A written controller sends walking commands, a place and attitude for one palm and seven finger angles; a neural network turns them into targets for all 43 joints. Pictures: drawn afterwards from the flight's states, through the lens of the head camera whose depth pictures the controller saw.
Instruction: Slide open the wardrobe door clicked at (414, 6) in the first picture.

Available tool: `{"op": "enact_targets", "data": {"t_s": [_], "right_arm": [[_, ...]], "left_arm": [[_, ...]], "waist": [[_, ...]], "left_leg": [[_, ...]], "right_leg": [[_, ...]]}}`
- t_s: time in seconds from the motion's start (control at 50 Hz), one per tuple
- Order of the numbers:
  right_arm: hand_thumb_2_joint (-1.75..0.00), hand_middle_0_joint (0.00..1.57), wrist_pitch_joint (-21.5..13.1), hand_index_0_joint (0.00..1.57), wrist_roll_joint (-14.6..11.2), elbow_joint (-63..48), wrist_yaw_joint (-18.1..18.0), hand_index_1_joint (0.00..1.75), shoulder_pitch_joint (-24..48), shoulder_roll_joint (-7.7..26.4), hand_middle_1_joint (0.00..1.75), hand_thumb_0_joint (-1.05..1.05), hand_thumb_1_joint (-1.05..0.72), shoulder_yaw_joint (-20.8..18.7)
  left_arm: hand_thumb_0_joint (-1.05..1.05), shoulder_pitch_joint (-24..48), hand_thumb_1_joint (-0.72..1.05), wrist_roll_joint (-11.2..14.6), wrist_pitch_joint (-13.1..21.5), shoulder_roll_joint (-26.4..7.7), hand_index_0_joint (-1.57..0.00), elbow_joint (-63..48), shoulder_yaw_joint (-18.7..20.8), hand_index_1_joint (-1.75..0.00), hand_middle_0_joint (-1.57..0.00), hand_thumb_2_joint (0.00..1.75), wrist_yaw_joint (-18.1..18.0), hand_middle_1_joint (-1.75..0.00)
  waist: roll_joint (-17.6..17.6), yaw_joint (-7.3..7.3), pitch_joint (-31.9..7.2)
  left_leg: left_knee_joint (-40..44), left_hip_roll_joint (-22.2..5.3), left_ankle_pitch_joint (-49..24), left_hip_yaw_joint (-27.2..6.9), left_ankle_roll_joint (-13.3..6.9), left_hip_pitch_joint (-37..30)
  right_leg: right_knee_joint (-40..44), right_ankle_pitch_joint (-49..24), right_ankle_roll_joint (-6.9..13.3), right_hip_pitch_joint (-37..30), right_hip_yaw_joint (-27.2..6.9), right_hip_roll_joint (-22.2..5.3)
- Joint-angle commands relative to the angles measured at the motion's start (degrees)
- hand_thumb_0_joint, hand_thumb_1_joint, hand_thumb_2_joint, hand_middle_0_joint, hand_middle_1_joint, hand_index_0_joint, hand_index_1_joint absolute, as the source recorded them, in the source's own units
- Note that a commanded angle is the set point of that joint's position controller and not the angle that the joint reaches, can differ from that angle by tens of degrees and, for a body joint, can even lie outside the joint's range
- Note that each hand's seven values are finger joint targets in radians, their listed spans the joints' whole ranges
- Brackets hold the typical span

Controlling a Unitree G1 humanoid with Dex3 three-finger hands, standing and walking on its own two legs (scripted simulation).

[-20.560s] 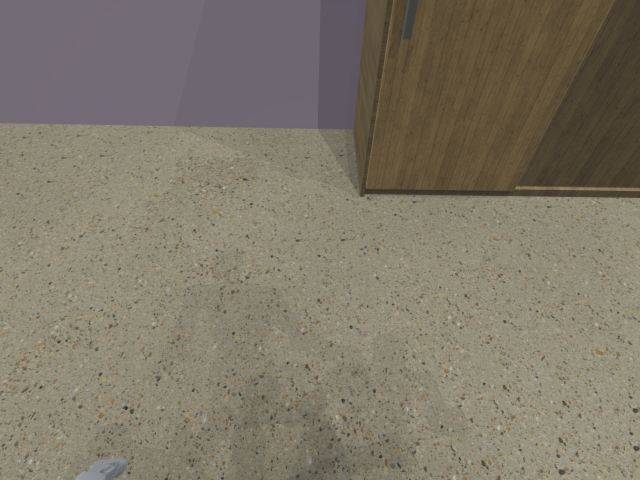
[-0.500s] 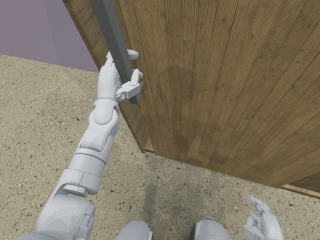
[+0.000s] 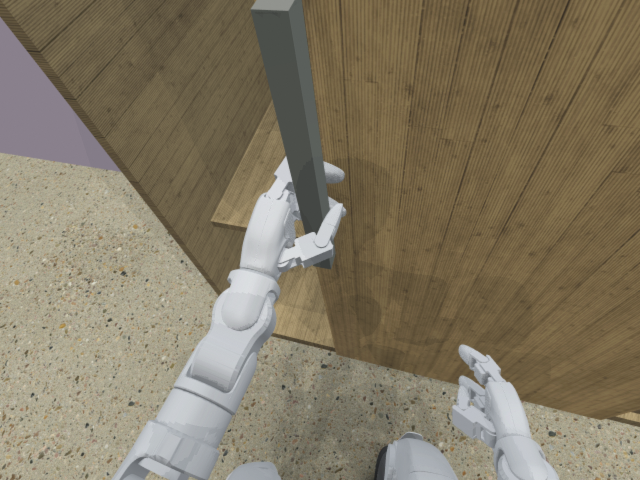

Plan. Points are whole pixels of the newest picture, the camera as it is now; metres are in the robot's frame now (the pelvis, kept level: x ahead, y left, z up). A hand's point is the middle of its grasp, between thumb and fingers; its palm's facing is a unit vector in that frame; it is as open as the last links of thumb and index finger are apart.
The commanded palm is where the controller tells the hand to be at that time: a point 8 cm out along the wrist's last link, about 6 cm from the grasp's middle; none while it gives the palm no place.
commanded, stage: step sideways, sliding the door along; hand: left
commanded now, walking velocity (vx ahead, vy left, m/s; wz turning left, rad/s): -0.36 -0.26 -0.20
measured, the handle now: (315, 159) +0.40 +0.06 +0.17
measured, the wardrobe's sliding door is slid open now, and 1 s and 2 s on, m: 0.27 0.51 0.60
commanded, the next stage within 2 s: stop walking and hold the door there in 1.80 s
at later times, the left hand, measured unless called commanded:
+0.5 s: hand (451, 263) +0.32 -0.08 +0.12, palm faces -0.17 -0.98 -0.12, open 6.5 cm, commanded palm +0.31 -0.07 +0.12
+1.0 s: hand (592, 284) +0.31 -0.20 +0.12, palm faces +0.06 -0.99 -0.12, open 6.5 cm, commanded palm +0.29 -0.22 +0.12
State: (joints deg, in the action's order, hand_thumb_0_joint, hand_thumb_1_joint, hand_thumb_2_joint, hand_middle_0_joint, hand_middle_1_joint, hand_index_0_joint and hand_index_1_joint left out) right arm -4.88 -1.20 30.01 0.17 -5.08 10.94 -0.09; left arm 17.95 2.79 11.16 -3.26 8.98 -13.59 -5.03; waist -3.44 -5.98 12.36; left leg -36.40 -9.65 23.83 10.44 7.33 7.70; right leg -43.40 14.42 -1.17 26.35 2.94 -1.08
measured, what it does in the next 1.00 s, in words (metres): steps to the right: left foot, then right foot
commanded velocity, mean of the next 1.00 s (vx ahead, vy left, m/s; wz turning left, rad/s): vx -0.05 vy -0.30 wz -0.05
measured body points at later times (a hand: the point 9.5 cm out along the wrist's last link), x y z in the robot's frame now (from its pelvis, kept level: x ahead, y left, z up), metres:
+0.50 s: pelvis -0.07 -0.11 +0.02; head -0.02 -0.14 +0.47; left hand +0.33 -0.03 +0.12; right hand +0.03 -0.37 -0.10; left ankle -0.07 +0.06 -0.71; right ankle -0.04 -0.25 -0.64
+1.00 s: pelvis -0.13 -0.32 +0.01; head -0.04 -0.33 +0.45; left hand +0.31 -0.15 +0.12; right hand +0.03 -0.56 -0.12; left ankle -0.11 -0.09 -0.71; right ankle -0.10 -0.45 -0.69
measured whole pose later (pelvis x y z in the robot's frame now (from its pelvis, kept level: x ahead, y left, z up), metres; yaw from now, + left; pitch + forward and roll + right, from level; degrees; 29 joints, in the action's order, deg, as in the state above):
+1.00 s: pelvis -0.13 -0.32 +0.01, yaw -6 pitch -1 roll +0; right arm -3.9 -2.2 37.1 -1.5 -8.1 13.3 -2.5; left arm 38.5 7.4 5.3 -11.9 30.6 0.7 -7.2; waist -3.2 -6.4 13.3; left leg -34.6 -14.0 17.2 3.4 8.1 15.2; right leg -47.2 21.4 -1.1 25.1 2.8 -2.1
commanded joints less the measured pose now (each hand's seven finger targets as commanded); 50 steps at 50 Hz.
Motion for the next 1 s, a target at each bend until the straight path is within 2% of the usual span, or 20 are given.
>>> {"op": "enact_targets", "data": {"t_s": [0.0, 0.02, 0.04, 0.08, 0.1, 0.14, 0.26, 0.28, 0.32, 0.34, 0.4, 0.48, 0.56, 0.6, 0.64, 0.66, 0.74, 0.78, 0.84, 0.98], "right_arm": [[-0.9, 0.2, -1.15, 0.2, -1.37, -6.71, -1.85, 0.3, 4.09, 2.91, 0.3, 0.0, -0.9, -1.3], [-0.9, 0.2, -1.43, 0.2, -1.44, -7.74, -2.4, 0.3, 4.96, 2.68, 0.3, 0.0, -0.9, -2.43], [-0.9, 0.2, -2.27, 0.2, -0.07, -7.19, -2.32, 0.3, 3.07, 2.28, 0.3, 0.0, -0.9, -2.43], [-0.9, 0.2, -2.97, 0.2, 0.17, -5.04, -1.9, 0.3, 3.1, 0.24, 0.3, 0.0, -0.9, -0.07], [-0.9, 0.2, -2.45, 0.2, -0.02, -4.3, -1.66, 0.3, 2.38, 0.51, 0.3, 0.0, -0.9, -0.24], [-0.9, 0.2, -1.05, 0.2, 0.12, -3.22, -2.14, 0.3, 2.07, 2.05, 0.3, 0.0, -0.9, -1.27], [-0.9, 0.2, 1.21, 0.2, 0.25, -2.24, -2.91, 0.3, -1.2, 3.05, 0.3, 0.0, -0.9, -1.68], [-0.9, 0.2, 0.93, 0.2, 0.17, -1.22, -3.13, 0.3, -3.12, 3.82, 0.3, 0.0, -0.9, -2.26], [-0.9, 0.2, 0.04, 0.2, 2.51, -5.31, -3.99, 0.3, 2.84, 7.83, 0.3, 0.0, -0.9, -3.61], [-0.9, 0.2, -0.37, 0.2, 2.66, -3.98, -4.24, 0.3, 3.69, 7.27, 0.3, 0.0, -0.9, -3.68], [-0.9, 0.2, 0.03, 0.2, 1.53, -1.71, -4.42, 0.3, 0.24, 8.69, 0.3, 0.0, -0.9, -3.75], [-0.9, 0.2, 0.38, 0.2, -0.4, -1.47, -4.57, 0.3, -4.63, 9.35, 0.3, 0.0, -0.9, -4.05], [-0.9, 0.2, -1.25, 0.2, -2.06, -0.82, -3.36, 0.3, -5.29, 9.03, 0.3, 0.0, -0.9, -4.24], [-0.9, 0.2, -2.43, 0.2, -3.13, -0.34, -3.23, 0.3, -4.79, 7.0, 0.3, 0.0, -0.9, -3.97], [-0.9, 0.2, -2.37, 0.2, -1.99, 0.75, -4.96, 0.3, -3.54, 6.41, 0.3, 0.0, -0.9, -5.01], [-0.9, 0.2, -2.74, 0.2, -1.22, 0.77, -5.92, 0.3, -2.15, 6.32, 0.3, 0.0, -0.9, -4.93], [-0.9, 0.2, -2.83, 0.2, -1.3, 3.57, -6.63, 0.3, -2.84, 6.05, 0.3, 0.0, -0.9, -3.51], [-0.9, 0.2, -2.2, 0.2, -0.68, 1.33, -5.8, 0.3, -3.55, 11.5, 0.3, 0.0, -0.9, -6.4], [-0.9, 0.2, -1.9, 0.2, -0.39, 1.87, -2.44, 0.3, -2.42, 10.23, 0.3, 0.0, -0.9, -5.84], [-0.9, 0.2, -0.44, 0.2, -1.9, 0.35, -2.26, 0.3, -2.05, 9.83, 0.3, 0.0, -0.9, -4.9]], "left_arm": [[0.0, 21.1, 0.9, -4.23, 4.66, 3.38, -0.45, -18.38, -5.16, -1.4, -0.45, 0.9, 4.12, -1.4], [0.0, 15.93, 0.9, -3.85, 3.6, 0.75, -0.45, -16.14, -2.9, -1.4, -0.45, 0.9, 3.85, -1.4], [0.0, 12.84, 0.9, -3.16, 2.51, -0.2, -0.45, -15.76, -2.18, -1.4, -0.45, 0.9, 3.98, -1.4], [0.0, 17.73, 0.9, -3.58, 5.54, 4.23, -0.45, -21.94, -6.19, -1.4, -0.45, 0.9, 4.66, -1.4], [0.0, 17.43, 0.9, -3.52, 6.57, 2.92, -0.45, -20.68, -4.4, -1.4, -0.45, 0.9, 4.28, -1.4], [0.0, 18.47, 0.9, -4.24, 7.58, 0.15, -0.45, -17.25, -0.62, -1.4, -0.45, 0.9, 3.36, -1.4], [0.0, 26.12, 0.9, -3.73, 9.26, -1.87, -0.45, -7.74, 1.23, -1.4, -0.45, 0.9, 3.52, -1.4], [0.0, 28.59, 0.9, -3.31, 9.66, -2.25, -0.45, -6.0, 0.98, -1.4, -0.45, 0.9, 3.78, -1.4], [0.0, 32.57, 0.9, -1.68, 9.46, -2.32, -0.45, -5.2, 1.81, -1.4, -0.45, 0.9, 3.89, -1.4], [0.0, 26.33, 0.9, -1.75, 6.59, -5.95, -0.45, -0.35, 8.7, -1.4, -0.45, 0.9, 3.78, -1.4], [0.0, 33.89, 0.9, -0.68, 2.66, 1.44, -0.45, -0.9, 1.78, -1.4, -0.45, 0.9, 5.83, -1.4], [0.0, 37.56, 0.9, 0.01, -0.21, 6.71, -0.45, -0.28, -3.56, -1.4, -0.45, 0.9, 5.33, -1.4], [0.0, 38.15, 0.9, -0.3, 1.49, 5.19, -0.45, -4.57, -3.64, -1.4, -0.45, 0.9, 4.06, -1.4], [0.0, 37.93, 0.9, -1.05, 2.68, 0.73, -0.45, -7.13, -1.31, -1.4, -0.45, 0.9, 2.82, -1.4], [0.0, 29.61, 0.9, -1.27, 1.69, -4.72, -0.45, -0.96, 3.34, -1.4, -0.45, 0.9, 1.34, -1.4], [0.0, 31.46, 0.9, -1.64, 1.68, -4.51, -0.45, -2.93, 3.08, -1.4, -0.45, 0.9, 1.62, -1.4], [0.0, 39.26, 0.9, -0.15, 2.49, -0.04, -0.45, -6.07, 0.25, -1.4, -0.45, 0.9, 0.77, -1.4], [0.0, 42.27, 0.9, 1.49, 1.89, 2.61, -0.45, -6.91, -1.76, -1.4, -0.45, 0.9, 2.68, -1.4], [0.0, 47.48, 0.9, 0.58, 1.33, 4.88, -0.45, -1.48, -3.13, -1.4, -0.45, 0.9, 4.18, -1.4], [0.0, 46.65, 0.9, 1.23, 0.95, 0.32, -0.45, 2.69, 1.38, -1.4, -0.45, 0.9, 3.45, -1.4]], "waist": [[8.36, 6.35, -25.73], [22.61, 4.11, -29.04], [25.13, 3.09, -29.9], [16.13, 5.71, -32.88], [16.11, 5.84, -34.59], [18.91, 5.73, -37.47], [13.36, 7.34, -35.3], [9.49, 9.47, -34.11], [-15.19, 7.15, -24.79], [-2.29, 4.64, -24.7], [1.78, 5.17, -18.07], [-8.4, 7.35, -20.48], [-12.36, 9.13, -25.21], [-1.47, 8.52, -29.84], [23.51, 5.6, -34.04], [27.18, 4.65, -34.78], [14.58, 9.69, -33.54], [-1.07, 9.69, -36.65], [-12.74, 8.51, -31.43], [-10.76, 7.67, -30.42]], "left_leg": [[-17.7, -2.65, -19.01, 0.75, -6.18, 4.04], [-29.61, 8.58, 12.89, -2.75, -3.22, 10.85], [-32.9, 9.24, 17.66, -9.83, -4.01, 11.8], [-30.54, 8.77, 11.98, -12.08, -3.47, 17.06], [-29.58, 9.6, 9.15, -11.19, -2.89, 16.01], [-20.57, 10.06, 8.8, -9.64, -2.77, 12.22], [7.15, 9.74, 3.83, -3.19, -7.32, -6.94], [16.68, 5.14, -0.94, -4.05, -9.16, -14.67], [25.05, -29.76, -21.15, -38.13, -22.94, -7.47], [23.26, -28.73, -27.4, -31.11, -22.45, -2.34], [16.25, -21.92, -26.31, -15.42, -17.85, -2.9], [12.18, -13.73, -39.23, -2.7, -11.8, -6.74], [3.12, -7.8, -50.83, -2.3, -10.58, -12.29], [-5.97, -2.17, -36.88, -1.55, -12.33, -5.7], [-17.95, 5.22, 5.95, -3.39, -3.58, 12.05], [-23.82, 6.57, 13.0, -6.72, -4.68, 13.99], [7.48, 3.12, -9.42, -5.43, -5.5, 3.26], [8.8, -18.8, -63.16, -25.07, -15.34, -22.21], [8.03, -22.07, -55.59, -21.77, -19.95, -21.6], [0.73, -10.46, -36.81, -6.46, -10.4, -7.11]], "right_leg": [[10.78, -43.45, 2.46, -17.76, -5.78, -7.2], [16.47, -64.63, 7.45, -18.9, -23.4, -14.82], [17.74, -60.98, 5.13, -17.82, -26.03, -16.37], [16.73, -54.83, 6.0, -28.8, -20.78, -12.79], [18.14, -50.64, -0.49, -30.93, -18.79, -10.83], [19.57, -49.39, 4.02, -33.42, -16.29, -9.88], [26.9, -23.18, -4.57, -18.49, -14.66, -4.04], [20.93, -16.99, -6.72, -10.54, -12.1, -1.57], [-22.21, 9.88, -4.85, 7.27, -11.28, 2.74], [-31.89, 7.57, -0.63, 5.55, -17.21, 0.64], [-27.88, 5.11, -1.29, 11.05, -11.5, -3.1], [-4.57, 7.45, -1.61, -0.23, -0.04, -0.91], [14.35, -2.12, -1.57, -8.2, 5.29, 3.4], [21.68, -30.69, 0.22, -20.05, 2.3, -1.61], [13.45, -61.39, 6.82, -30.87, -9.37, -12.55], [13.13, -61.79, 7.95, -29.6, -10.99, -14.3], [5.43, -52.72, 5.75, -25.95, -2.54, -10.82], [-7.18, -1.4, -0.69, 1.98, -1.2, -1.71], [-15.3, 13.57, 0.04, 11.6, -6.82, -4.16], [9.31, -1.21, 0.01, -13.29, 2.82, 1.23]]}}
